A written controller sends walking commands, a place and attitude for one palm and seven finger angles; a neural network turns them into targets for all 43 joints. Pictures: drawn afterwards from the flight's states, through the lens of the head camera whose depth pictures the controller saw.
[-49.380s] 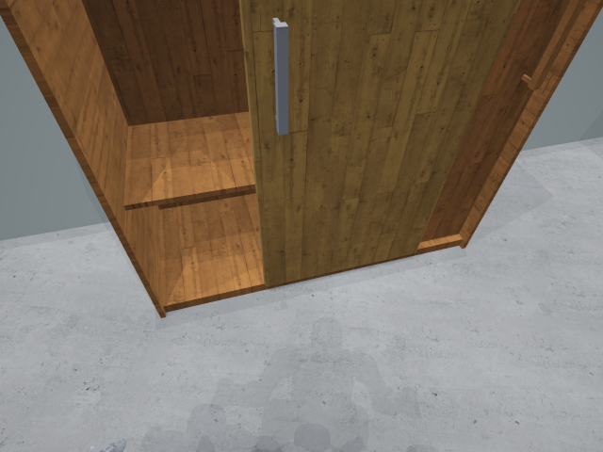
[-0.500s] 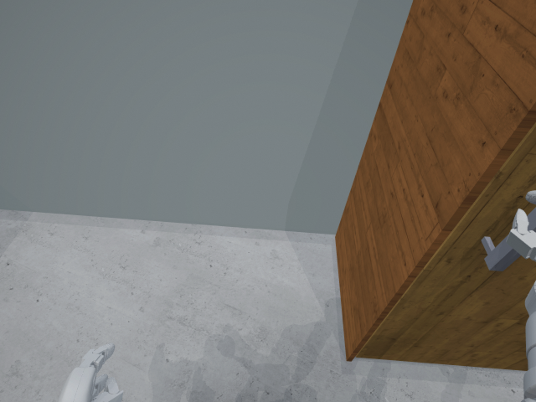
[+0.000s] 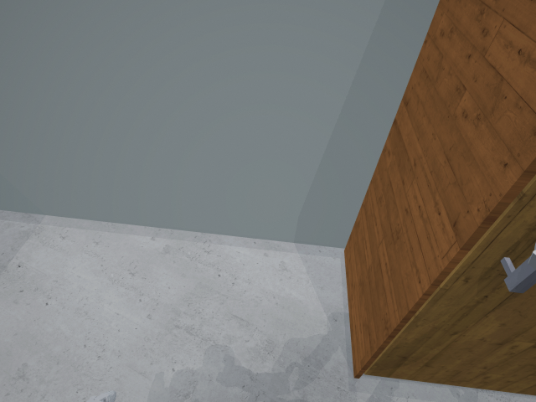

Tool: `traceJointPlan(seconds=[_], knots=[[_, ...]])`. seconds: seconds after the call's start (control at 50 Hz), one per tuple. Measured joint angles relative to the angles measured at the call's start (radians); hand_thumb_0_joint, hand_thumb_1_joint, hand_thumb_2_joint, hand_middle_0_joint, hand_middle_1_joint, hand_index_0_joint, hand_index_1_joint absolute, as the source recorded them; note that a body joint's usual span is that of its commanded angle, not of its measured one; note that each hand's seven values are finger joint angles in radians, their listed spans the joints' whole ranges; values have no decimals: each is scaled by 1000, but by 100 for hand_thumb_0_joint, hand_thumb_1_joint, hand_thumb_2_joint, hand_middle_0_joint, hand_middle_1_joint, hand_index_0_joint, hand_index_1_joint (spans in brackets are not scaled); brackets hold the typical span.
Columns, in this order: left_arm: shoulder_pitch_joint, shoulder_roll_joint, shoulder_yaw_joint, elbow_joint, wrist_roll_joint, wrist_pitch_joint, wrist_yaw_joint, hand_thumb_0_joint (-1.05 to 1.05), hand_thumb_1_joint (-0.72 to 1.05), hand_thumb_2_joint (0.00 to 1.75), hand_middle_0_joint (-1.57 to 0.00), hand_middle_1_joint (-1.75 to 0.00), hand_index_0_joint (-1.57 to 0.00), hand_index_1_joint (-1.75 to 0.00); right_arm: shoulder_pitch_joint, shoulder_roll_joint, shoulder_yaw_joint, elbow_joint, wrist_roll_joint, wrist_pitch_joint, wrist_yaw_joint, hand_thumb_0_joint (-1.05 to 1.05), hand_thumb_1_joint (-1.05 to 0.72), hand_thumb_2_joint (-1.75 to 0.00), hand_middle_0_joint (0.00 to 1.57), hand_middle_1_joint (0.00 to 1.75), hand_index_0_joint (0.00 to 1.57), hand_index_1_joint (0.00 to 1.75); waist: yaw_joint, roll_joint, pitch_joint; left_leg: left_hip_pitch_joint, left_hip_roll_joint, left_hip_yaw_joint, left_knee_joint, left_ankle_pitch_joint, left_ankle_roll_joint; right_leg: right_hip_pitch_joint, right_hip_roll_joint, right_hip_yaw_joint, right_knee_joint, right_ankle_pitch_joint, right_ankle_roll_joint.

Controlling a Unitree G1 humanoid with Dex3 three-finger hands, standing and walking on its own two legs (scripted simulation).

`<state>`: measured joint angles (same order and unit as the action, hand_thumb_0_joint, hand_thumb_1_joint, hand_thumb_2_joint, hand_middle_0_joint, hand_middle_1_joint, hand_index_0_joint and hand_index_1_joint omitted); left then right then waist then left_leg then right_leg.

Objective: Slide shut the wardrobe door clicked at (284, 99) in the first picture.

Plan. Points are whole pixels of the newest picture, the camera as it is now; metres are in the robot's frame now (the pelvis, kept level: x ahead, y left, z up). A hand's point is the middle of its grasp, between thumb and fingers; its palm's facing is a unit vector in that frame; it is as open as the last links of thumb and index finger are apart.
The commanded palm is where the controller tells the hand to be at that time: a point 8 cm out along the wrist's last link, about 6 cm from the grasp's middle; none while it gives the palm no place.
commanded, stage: stop walking and hold the door there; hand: right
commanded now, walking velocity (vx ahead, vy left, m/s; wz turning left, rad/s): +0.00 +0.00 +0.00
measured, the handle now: out of the picture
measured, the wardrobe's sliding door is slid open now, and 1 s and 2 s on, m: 0.00 0.02 0.01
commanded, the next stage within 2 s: none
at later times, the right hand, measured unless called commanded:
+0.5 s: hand out of the picture +0.33 -0.38 +0.10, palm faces +0.60 +0.74 -0.30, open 5.9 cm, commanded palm +0.28 -0.41 +0.09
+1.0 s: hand out of the picture +0.33 -0.39 +0.09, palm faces +0.41 +0.88 -0.24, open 5.5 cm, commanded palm +0.28 -0.42 +0.09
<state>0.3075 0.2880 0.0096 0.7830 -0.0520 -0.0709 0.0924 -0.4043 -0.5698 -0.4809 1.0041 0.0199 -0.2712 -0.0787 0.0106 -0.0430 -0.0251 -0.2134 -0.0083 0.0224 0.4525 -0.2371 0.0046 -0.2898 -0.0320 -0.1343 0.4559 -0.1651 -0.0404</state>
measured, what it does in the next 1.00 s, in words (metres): steps to the right: right foot, then left foot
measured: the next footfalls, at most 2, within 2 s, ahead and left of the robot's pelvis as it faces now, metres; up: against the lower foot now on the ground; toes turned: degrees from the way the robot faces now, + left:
right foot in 0.72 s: +0.00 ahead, -0.20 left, +0.00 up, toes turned -7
left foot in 1.00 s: -0.08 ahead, -0.04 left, +0.00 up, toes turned +6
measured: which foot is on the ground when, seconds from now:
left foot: down 0.00-0.76, up 0.78-0.98, down 1.00-1.00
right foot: down 0.00-0.44, up 0.46-0.70, down 0.72-1.00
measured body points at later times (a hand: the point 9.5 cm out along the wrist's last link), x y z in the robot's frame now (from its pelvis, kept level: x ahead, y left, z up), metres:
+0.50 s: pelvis +0.00 +0.00 +0.00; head +0.02 +0.02 +0.45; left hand +0.12 +0.29 -0.12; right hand +0.30 -0.42 +0.12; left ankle +0.00 +0.12 -0.74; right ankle +0.03 -0.10 -0.73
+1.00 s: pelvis -0.08 -0.11 -0.01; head +0.01 -0.10 +0.42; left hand +0.07 +0.09 -0.15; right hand +0.30 -0.44 +0.11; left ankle -0.12 -0.04 -0.74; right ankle -0.04 -0.20 -0.74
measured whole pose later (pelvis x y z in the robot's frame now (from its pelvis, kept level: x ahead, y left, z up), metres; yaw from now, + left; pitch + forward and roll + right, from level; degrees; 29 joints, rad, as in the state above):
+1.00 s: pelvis -0.08 -0.11 -0.01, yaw -2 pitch +1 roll -2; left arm 0.17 0.19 -0.03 0.70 -0.05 -0.07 0.03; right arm -0.57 -0.40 -0.27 0.62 0.07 -0.15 -0.10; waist -0.03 -0.01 0.18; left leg -0.27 0.04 0.15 0.67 -0.40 -0.03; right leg -0.37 0.04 -0.12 0.57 -0.22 -0.07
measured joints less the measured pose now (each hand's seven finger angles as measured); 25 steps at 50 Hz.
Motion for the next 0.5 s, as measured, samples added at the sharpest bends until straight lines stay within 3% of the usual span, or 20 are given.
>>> traceJointPlan(seconds=[0.42, 0.5], knots=[[-42, 22, 17, -29, -5, 22, -2, 1, 90, 90, -20, -30, -20, -30, -10, -11, -20, 11, 10, -3, 12, -13, -55, -86, 39, 131, 42, 140, -18, -17, 17, 12, -20, 14, -15, -6, 13, -11, -19, 18, 26, -22, 17], [-60, 40, 28, -29, -9, 46, -7, 1, 90, 90, -20, -30, -21, -30, -21, 0, -13, 5, -4, -10, 17, -16, -55, -85, 40, 132, 43, 140, -25, -32, 34, -10, -10, 10, 11, -10, 4, -57, 5, 82, 162, -123, 33]])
